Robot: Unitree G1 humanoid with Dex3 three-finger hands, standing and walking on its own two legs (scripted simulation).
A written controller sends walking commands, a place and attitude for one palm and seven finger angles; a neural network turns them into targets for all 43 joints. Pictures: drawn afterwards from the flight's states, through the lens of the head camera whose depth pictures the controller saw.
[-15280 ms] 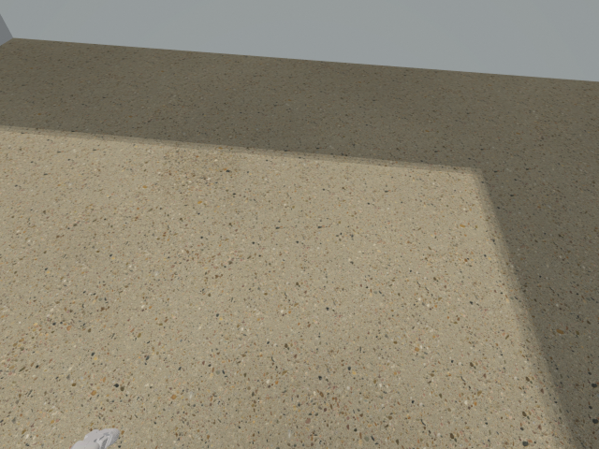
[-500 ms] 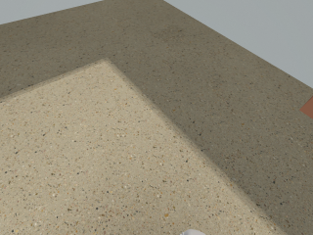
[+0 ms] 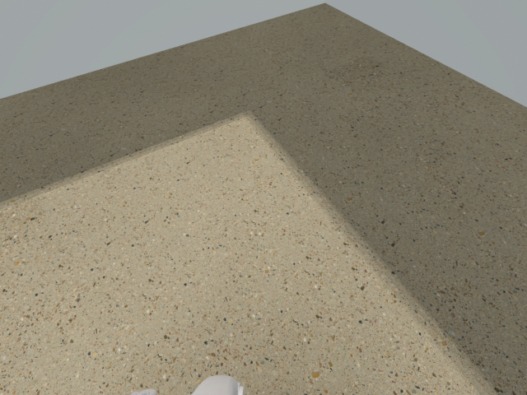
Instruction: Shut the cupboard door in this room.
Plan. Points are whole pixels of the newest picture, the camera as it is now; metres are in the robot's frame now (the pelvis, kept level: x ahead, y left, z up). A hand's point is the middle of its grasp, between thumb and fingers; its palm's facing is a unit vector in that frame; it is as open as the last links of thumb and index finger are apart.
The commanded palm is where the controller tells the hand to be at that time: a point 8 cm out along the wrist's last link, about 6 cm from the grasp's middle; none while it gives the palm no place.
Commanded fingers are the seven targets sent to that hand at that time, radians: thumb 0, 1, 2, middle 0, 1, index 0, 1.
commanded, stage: turn or walk to find it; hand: left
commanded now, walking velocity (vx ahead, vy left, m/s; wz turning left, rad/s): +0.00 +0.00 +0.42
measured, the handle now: out of the picture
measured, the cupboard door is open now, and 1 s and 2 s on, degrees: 94 94 94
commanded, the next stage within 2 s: stand and wait in 1.76 s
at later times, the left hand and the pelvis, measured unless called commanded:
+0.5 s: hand out of the picture -0.03 +0.27 -0.17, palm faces +0.25 -0.94 -0.25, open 7.4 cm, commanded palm none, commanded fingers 0.00 0.90 0.90 -0.20 -0.30 -0.20 -0.30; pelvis -0.03 +0.04 +0.00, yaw +12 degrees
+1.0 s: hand out of the picture -0.06 +0.20 -0.16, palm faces +0.42 -0.87 -0.25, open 7.4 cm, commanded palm none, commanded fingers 0.00 0.90 0.90 -0.20 -0.30 -0.20 -0.30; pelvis -0.04 +0.00 +0.00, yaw +26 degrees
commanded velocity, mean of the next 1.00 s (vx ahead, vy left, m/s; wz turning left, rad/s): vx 0.00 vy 0.00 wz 0.42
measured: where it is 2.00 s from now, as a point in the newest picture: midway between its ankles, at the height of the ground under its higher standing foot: outside the picture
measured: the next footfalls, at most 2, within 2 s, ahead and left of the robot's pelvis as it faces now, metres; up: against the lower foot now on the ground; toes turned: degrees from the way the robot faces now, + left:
left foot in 0.28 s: +0.00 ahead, +0.15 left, +0.00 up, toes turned +12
right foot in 0.70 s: +0.03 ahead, -0.09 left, +0.00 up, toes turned +14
